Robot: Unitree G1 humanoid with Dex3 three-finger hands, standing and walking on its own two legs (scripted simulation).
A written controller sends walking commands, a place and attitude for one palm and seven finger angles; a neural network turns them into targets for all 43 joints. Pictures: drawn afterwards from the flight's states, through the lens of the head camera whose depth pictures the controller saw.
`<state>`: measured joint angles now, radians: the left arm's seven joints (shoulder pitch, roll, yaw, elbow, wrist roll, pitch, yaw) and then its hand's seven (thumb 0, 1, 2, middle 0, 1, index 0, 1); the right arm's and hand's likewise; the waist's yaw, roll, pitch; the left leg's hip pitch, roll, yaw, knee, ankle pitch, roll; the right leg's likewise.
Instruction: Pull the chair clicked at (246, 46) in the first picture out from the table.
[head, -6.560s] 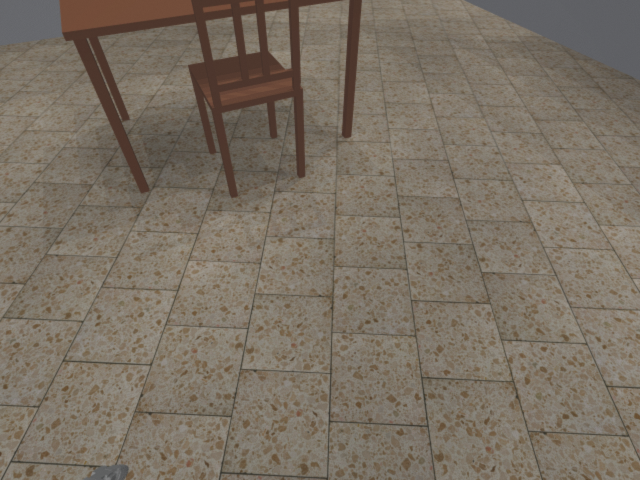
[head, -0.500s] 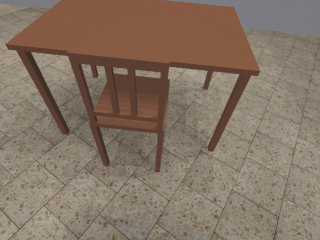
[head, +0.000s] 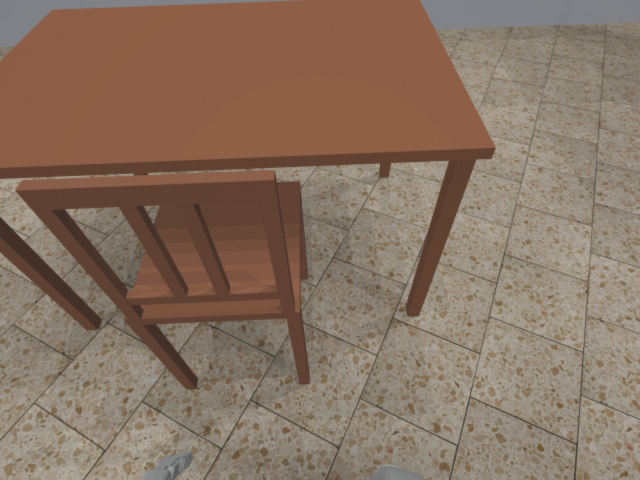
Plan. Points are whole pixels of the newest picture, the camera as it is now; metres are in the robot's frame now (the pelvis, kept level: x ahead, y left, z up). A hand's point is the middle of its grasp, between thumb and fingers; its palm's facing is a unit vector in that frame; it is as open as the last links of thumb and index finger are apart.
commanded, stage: come to a stop and stand still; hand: left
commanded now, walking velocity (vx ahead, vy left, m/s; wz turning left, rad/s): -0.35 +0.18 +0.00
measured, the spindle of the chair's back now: (158, 253) +0.48 +0.30 -0.07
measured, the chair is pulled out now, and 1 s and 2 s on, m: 0.00 0.00 0.00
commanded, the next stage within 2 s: look again from close up in 1.28 s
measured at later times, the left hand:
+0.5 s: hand out of the picture +0.04 +0.24 -0.16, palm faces +0.07 -0.98 -0.19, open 7.4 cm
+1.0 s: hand out of the picture +0.02 +0.17 -0.15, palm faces +0.00 -0.97 -0.23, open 7.3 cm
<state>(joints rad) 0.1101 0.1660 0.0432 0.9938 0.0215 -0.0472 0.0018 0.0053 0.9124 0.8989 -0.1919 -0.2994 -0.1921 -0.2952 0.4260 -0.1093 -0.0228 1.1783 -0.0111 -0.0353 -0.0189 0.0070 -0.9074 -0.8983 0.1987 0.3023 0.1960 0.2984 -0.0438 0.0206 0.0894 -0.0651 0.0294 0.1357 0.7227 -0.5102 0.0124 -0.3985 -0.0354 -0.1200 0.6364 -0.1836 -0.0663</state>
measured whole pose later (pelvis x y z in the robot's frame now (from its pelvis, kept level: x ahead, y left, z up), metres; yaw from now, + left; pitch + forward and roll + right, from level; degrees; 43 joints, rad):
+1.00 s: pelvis +0.00 -0.01 +0.02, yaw -1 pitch -2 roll +0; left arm 0.24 0.14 0.01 1.14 0.01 0.01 0.04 0.02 0.94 0.90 -0.20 -0.30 -0.20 -0.30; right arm 0.29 -0.15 -0.02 1.17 -0.01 0.02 -0.03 0.01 -0.91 -0.90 0.20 0.30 0.19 0.30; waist -0.03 0.04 0.02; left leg -0.19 0.08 0.02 0.43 -0.20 -0.07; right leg -0.10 0.01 -0.07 0.45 -0.31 -0.04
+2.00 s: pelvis +0.00 +0.04 +0.02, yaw -2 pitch +0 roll +0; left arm 0.28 0.19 -0.01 1.08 0.02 0.01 0.03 0.01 0.91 0.90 -0.19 -0.30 -0.19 -0.30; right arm 0.26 -0.17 0.02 1.09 -0.01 -0.02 -0.02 0.01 -0.92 -0.90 0.20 0.30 0.20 0.30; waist 0.01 -0.01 0.03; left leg -0.21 -0.02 0.09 0.48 -0.27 0.05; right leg -0.15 -0.05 -0.02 0.48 -0.32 0.04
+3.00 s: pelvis -0.06 -0.02 -0.09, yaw +1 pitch +16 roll -3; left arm 0.38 0.23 0.19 0.03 -0.28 -0.50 -0.30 0.02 0.38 0.67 -0.14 -0.22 -0.14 -0.21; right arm 0.15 -0.21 0.00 0.56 0.01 -0.24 -0.06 0.01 -0.90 -0.90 0.20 0.30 0.20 0.30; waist 0.04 0.03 -0.14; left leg -1.04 0.06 -0.07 1.26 -0.50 -0.03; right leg -0.91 0.01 -0.16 1.24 -0.60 -0.07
